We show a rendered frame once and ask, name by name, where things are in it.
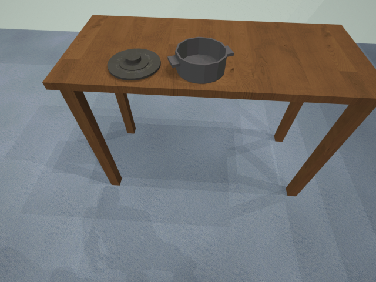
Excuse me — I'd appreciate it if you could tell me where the lid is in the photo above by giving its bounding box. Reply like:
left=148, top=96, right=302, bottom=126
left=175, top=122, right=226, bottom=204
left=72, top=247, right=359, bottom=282
left=108, top=49, right=161, bottom=80

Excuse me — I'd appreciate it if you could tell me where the knob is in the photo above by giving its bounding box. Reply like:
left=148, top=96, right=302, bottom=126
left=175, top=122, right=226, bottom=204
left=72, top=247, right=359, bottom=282
left=125, top=52, right=141, bottom=64

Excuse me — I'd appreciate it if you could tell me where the table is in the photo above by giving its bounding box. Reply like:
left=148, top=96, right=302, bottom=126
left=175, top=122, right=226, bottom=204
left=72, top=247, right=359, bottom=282
left=42, top=15, right=376, bottom=196

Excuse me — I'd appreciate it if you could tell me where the pot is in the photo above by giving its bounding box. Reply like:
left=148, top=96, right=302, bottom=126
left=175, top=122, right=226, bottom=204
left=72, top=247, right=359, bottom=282
left=167, top=37, right=234, bottom=84

